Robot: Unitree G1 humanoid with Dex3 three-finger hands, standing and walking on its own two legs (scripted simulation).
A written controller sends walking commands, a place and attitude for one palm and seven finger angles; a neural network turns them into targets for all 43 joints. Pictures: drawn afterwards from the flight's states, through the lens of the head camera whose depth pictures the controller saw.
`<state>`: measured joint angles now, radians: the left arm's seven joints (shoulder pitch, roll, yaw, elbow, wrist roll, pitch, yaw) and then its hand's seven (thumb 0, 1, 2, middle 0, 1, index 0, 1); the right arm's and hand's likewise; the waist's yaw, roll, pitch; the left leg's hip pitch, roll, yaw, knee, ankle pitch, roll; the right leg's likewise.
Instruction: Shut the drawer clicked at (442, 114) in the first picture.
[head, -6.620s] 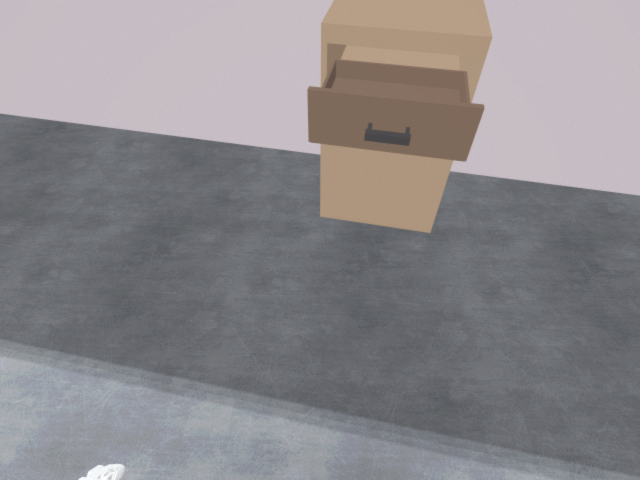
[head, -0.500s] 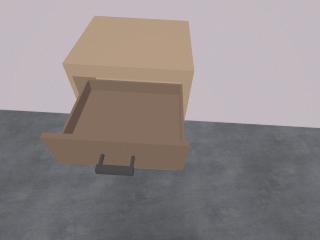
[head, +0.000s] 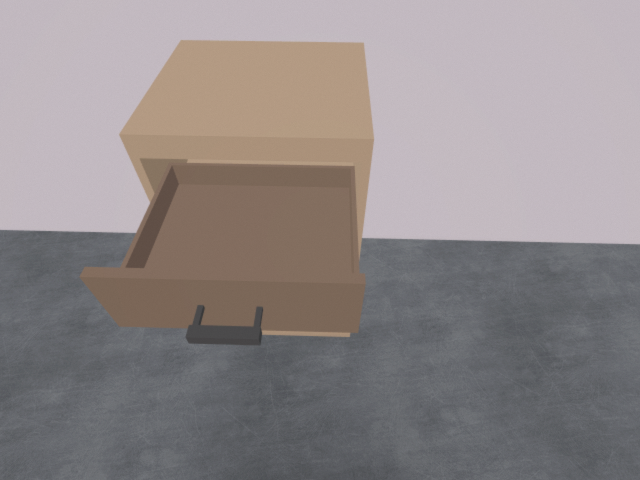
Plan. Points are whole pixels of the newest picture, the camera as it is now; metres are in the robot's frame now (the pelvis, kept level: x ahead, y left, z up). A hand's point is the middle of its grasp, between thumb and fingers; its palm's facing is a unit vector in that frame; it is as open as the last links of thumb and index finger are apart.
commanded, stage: come to a stop and stand still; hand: left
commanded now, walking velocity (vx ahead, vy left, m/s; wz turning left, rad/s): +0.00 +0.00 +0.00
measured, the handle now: (227, 323) +0.37 +0.18 -0.10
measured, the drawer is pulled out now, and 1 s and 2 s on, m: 0.30 0.30 0.30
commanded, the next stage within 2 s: look again from close up in 0.02 s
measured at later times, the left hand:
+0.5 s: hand out of the picture +0.04 +0.20 -0.17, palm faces +0.03 -0.97 -0.24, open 7.4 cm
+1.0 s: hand out of the picture +0.04 +0.18 -0.18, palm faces +0.01 -0.98 -0.20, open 7.4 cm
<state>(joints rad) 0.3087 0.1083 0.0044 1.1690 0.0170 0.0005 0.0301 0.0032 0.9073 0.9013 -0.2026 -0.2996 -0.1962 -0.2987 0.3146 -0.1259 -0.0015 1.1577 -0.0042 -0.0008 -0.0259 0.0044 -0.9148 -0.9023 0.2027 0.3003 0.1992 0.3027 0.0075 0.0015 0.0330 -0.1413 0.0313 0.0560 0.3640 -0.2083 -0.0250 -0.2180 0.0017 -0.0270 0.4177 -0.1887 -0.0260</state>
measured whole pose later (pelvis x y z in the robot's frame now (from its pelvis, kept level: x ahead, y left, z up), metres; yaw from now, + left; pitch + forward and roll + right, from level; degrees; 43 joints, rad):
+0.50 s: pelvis +0.02 +0.02 -0.01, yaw +0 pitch -1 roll +1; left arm 0.27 0.16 0.00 1.06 0.01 -0.01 0.04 0.01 0.92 0.90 -0.20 -0.30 -0.20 -0.30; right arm 0.33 -0.15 0.02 1.07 -0.01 -0.03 -0.02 0.01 -0.92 -0.90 0.20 0.30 0.20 0.30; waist -0.01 0.03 0.01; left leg -0.18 0.01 0.05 0.49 -0.30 0.00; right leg -0.25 -0.03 -0.02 0.53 -0.27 0.00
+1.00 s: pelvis +0.05 +0.00 -0.01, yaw +0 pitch -1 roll +1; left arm 0.32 0.15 0.00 1.09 0.02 0.00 0.02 0.00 0.91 0.90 -0.20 -0.30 -0.20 -0.30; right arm 0.29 -0.16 0.01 1.11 -0.01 -0.02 -0.02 0.00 -0.91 -0.90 0.20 0.30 0.20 0.30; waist 0.00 0.00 0.02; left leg -0.13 0.03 0.06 0.49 -0.35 -0.02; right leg -0.22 0.00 -0.02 0.57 -0.34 -0.03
